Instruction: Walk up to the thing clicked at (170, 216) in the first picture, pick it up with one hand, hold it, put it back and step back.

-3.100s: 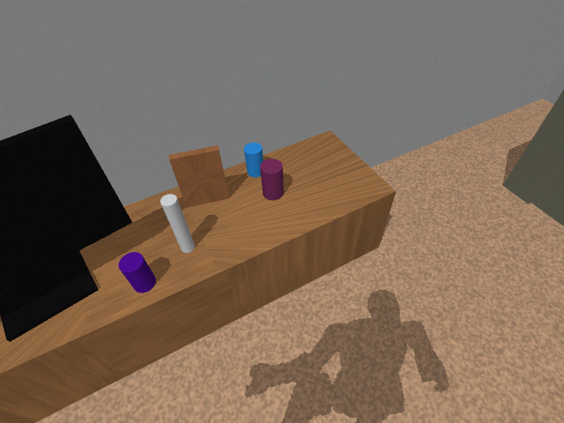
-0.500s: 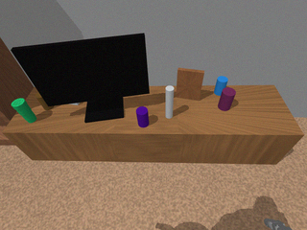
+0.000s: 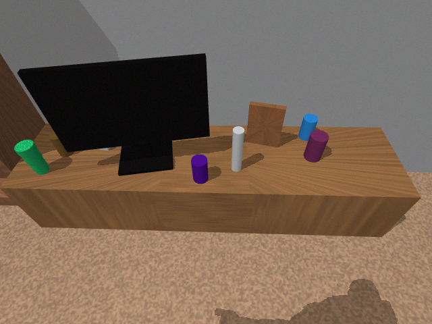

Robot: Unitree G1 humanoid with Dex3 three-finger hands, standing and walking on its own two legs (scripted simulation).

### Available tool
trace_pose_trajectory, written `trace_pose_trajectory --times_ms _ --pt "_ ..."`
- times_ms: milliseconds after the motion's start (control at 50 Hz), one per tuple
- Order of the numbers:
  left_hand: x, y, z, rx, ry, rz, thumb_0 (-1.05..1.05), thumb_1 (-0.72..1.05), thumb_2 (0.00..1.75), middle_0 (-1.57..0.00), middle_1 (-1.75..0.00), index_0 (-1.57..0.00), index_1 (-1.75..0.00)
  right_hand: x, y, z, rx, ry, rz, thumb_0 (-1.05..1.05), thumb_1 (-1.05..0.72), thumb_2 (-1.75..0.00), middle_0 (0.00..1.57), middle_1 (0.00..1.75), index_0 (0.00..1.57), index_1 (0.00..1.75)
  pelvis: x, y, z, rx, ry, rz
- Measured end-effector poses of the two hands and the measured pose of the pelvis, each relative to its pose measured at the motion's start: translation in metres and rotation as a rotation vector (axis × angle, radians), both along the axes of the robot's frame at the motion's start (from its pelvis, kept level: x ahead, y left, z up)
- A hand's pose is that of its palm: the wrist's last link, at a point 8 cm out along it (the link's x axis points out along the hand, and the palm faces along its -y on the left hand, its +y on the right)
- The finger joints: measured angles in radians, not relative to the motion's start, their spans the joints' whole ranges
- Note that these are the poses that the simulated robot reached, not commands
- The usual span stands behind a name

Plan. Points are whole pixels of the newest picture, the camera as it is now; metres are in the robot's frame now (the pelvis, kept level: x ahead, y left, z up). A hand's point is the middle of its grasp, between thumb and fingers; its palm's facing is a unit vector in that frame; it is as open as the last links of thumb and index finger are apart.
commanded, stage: walk up
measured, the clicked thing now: (237, 150) +0.82 -0.06 -0.32
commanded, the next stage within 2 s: stand in 0.40 s
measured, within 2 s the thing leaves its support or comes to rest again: neither
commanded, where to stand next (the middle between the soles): +0.07 -0.02 m, yaw -3 degrees
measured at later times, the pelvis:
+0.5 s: pelvis +0.01 -0.01 +0.00, yaw +1 degrees
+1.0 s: pelvis +0.01 -0.02 +0.00, yaw +0 degrees
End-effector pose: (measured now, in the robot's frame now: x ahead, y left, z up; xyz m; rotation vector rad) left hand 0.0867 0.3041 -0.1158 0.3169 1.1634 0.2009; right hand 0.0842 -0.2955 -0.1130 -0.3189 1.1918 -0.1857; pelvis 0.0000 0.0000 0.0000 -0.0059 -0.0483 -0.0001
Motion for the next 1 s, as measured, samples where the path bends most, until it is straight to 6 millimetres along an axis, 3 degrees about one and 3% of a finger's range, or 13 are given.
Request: trace_pose_trajectory --times_ms 320,1000 --pt "-0.022 -0.006 0.0 0.006 0.062 0.046 0.0 0.9 0.9 -0.2 -0.3 -0.21 -0.3 0.011 -0.004 -0.004 0.013 0.015 0.012 0.01 -0.91 -0.9 0.21 0.3 0.2 0.3 0.005 -0.007 0.001 0.001 0.008 0.015" --pt "-0.009 -0.023 0.0 -0.005 0.067 0.022 0.0 0.9 0.9 -0.2 -0.3 -0.21 -0.3 -0.002 -0.02 -0.004 -0.003 0.036 -0.002 0.01 -0.91 -0.9 0.21 0.3 0.2 0.3 0.009 -0.018 0.003 0.005 0.007 -0.002"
